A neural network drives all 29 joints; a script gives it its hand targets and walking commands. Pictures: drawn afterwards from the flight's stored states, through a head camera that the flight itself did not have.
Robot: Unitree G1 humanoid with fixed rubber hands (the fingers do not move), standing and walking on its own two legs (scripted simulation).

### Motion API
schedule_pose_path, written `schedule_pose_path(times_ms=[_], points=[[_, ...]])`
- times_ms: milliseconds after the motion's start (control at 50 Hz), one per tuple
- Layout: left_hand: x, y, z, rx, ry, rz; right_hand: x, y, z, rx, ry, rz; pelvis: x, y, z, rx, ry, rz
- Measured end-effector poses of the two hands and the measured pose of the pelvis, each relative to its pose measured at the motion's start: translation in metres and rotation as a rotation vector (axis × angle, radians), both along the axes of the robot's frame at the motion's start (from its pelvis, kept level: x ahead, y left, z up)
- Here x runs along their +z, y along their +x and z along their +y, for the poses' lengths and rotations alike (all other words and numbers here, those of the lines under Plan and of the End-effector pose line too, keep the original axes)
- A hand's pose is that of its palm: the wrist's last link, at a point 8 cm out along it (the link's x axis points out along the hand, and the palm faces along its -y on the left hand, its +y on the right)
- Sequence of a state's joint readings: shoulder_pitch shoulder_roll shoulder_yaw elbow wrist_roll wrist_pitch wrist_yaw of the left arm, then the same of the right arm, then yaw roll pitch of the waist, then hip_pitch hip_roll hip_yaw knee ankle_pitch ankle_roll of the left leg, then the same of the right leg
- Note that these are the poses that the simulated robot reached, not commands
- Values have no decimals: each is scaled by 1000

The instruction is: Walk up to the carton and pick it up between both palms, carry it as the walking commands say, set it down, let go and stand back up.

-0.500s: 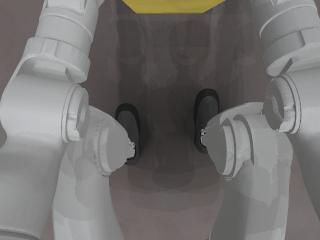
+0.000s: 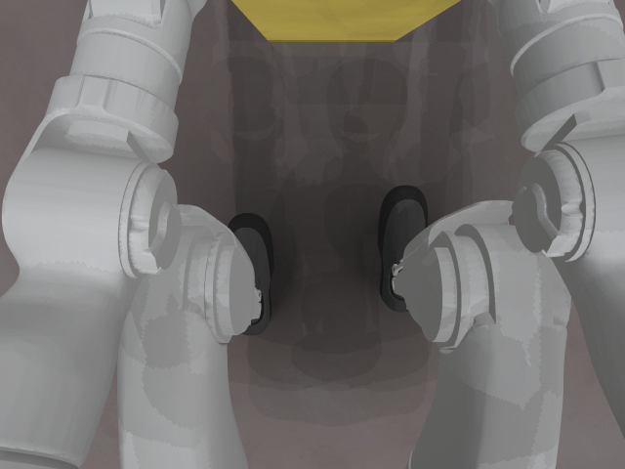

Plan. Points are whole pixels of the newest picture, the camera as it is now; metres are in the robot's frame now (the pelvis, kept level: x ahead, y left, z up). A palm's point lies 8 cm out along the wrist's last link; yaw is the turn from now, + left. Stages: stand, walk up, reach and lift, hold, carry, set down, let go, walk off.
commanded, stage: reach and lift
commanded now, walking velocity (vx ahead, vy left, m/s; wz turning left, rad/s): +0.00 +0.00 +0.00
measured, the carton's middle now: out of the picture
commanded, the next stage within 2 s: none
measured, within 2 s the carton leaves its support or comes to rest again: leaves its support in 0.14 s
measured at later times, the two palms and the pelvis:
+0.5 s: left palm out of the picture +0.57 +0.08 -0.12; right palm out of the picture +0.55 -0.17 -0.12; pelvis -0.01 +0.00 +0.00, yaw +1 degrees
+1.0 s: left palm out of the picture +0.57 +0.07 -0.06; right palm out of the picture +0.54 -0.18 -0.08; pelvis -0.01 +0.00 +0.04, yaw +0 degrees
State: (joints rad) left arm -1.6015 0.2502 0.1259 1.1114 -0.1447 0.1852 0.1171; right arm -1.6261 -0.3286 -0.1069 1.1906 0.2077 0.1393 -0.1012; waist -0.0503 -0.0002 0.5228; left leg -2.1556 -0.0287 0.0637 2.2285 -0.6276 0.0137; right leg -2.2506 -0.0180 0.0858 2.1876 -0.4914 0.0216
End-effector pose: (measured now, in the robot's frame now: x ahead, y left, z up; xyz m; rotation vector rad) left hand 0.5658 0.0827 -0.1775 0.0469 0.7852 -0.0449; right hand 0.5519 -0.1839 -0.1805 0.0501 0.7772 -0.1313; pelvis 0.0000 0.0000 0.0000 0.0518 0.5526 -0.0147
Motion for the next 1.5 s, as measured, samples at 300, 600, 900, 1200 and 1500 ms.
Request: schedule_pose_path(times_ms=[300, 600, 900, 1200, 1500], points=[[24, -2, 5, 26, 53, 1, 34, 3, 13, -12, -70, -14, 1, -6, 3, 20, -17, -45], [67, 1, -2, 50, 40, -15, 73, 0, 9, -66, -70, -37, 11, -10, 0, 18, -6, -96], [98, 6, -10, 47, 46, -42, 93, -5, 2, -91, -46, -63, 28, -11, -5, 7, 13, -100], [146, -7, -7, 56, 41, -56, 137, -20, 6, -100, -38, -78, 57, -23, -2, -6, 11, -137], [186, -21, -7, 62, 38, -61, 179, -32, 6, -105, -31, -83, 79, -35, -1, -11, 7, -179]])
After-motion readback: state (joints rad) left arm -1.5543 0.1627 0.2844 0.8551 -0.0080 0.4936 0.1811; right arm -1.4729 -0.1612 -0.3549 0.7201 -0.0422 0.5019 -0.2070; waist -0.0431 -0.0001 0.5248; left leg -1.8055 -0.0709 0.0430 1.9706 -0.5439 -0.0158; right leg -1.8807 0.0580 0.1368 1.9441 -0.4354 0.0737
